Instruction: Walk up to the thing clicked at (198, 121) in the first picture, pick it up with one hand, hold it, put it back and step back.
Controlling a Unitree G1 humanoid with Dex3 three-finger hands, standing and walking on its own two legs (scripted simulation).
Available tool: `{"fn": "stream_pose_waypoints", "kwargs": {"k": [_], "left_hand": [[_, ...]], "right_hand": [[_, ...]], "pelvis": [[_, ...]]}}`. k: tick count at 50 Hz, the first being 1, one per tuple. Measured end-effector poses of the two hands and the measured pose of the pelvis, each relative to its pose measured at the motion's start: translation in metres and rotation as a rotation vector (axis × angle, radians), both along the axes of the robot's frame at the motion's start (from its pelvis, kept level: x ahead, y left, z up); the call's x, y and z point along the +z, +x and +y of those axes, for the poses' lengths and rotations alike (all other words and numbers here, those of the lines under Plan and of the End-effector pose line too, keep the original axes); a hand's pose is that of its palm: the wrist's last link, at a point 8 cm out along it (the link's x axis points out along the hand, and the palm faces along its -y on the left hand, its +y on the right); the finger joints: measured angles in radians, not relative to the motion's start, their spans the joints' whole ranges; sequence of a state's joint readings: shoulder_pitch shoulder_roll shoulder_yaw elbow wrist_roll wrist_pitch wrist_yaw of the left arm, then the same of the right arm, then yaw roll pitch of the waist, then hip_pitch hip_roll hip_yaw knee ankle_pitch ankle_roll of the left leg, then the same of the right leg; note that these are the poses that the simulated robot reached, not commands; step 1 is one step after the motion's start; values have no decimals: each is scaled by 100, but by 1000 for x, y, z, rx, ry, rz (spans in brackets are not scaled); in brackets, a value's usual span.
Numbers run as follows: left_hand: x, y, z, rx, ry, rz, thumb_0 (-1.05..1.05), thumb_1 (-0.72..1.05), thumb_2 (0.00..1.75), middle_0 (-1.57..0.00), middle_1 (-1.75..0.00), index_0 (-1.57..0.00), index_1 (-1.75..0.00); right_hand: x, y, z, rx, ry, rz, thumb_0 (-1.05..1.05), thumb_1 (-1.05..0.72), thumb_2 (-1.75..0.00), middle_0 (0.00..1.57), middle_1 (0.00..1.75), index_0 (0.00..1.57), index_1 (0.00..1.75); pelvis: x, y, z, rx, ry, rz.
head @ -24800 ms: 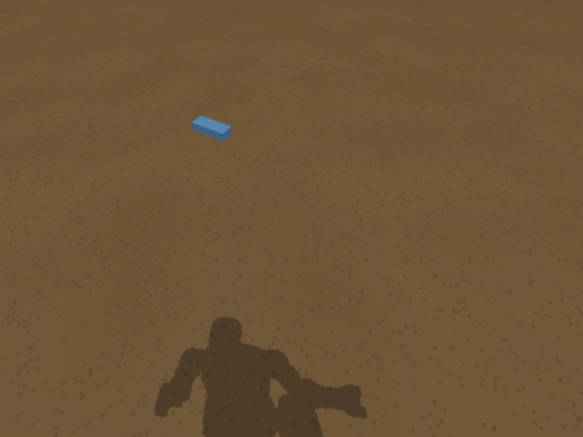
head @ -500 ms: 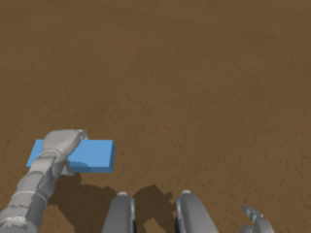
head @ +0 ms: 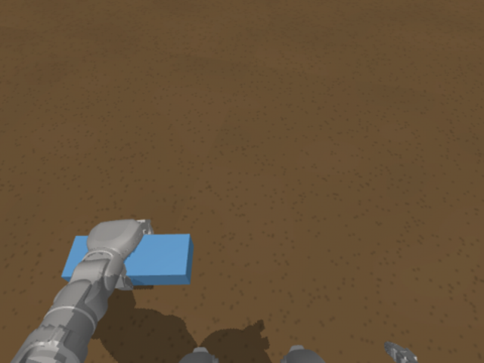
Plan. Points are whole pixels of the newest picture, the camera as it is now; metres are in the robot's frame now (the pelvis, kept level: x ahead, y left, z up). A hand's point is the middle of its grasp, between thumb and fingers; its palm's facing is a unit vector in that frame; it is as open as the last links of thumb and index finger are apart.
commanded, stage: lift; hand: left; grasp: from above
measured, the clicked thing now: (132, 260) +0.33 +0.22 -0.09
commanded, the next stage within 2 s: hold in 0.02 s
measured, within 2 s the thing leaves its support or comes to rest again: neither
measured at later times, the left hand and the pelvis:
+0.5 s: hand (118, 250) +0.32 +0.22 -0.02, palm faces -0.46 -0.03 -0.89, open 10.8 cm; pelvis +0.02 +0.00 +0.03, yaw +0 degrees
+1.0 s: hand (120, 256) +0.30 +0.21 +0.00, palm faces -0.46 -0.03 -0.89, open 10.9 cm; pelvis +0.01 -0.01 +0.04, yaw -1 degrees
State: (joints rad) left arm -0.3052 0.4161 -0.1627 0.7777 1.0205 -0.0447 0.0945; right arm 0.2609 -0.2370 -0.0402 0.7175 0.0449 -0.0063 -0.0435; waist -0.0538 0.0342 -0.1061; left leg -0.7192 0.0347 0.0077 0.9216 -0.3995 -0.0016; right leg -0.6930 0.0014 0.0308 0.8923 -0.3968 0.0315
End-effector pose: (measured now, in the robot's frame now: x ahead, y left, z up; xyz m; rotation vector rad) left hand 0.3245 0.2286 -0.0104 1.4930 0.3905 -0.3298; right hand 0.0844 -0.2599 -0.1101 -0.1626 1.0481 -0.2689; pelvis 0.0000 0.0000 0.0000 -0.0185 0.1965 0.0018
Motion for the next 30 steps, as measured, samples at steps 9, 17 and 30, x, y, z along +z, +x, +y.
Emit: {"fn": "stream_pose_waypoints", "kwargs": {"k": [9, 17, 30], "left_hand": [[14, -4, -3, -35, -10, 33, -3, -13, 62, -53, -72, -61, -68], [32, 1, -2, -45, 6, 3, -3, -13, 63, -53, -73, -61, -69], [49, -3, -7, -61, -2, 27, -3, -14, 64, -51, -74, -59, -71]], "right_hand": [[17, 18, -1, 5, -9, -26, 1, -91, -90, 20, 30, 20, 29], [26, 34, 1, 17, -2, -51, 1, -91, -90, 20, 30, 20, 29], [35, 47, 4, 19, 15, -91, 1, -90, -90, 20, 30, 20, 29]], "pelvis": [[14, 9, 1, -2, 4, -32], [22, 14, 2, -3, 7, -58], [29, 17, 2, -10, 13, -92]]}}
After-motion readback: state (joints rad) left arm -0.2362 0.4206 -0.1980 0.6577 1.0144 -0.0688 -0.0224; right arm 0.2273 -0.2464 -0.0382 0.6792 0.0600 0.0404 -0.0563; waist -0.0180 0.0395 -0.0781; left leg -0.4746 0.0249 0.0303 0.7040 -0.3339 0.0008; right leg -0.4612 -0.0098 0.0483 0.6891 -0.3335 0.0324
